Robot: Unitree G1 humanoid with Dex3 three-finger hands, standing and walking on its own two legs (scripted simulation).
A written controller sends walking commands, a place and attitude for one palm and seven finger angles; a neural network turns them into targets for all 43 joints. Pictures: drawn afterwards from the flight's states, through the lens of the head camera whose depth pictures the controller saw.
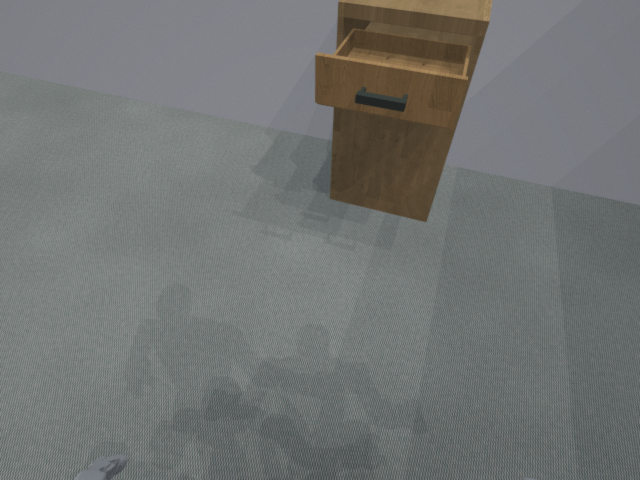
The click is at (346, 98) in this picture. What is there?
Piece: drawer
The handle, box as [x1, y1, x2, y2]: [355, 87, 407, 111]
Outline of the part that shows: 356,93 355,102 403,111 407,96 406,94 404,94 402,98 397,98 369,93 364,91 365,87 362,87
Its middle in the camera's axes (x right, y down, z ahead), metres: +0.16 -0.38 +1.05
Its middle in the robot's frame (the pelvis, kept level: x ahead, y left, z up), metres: +1.04 -0.12 -0.05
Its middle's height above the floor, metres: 0.72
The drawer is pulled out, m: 0.29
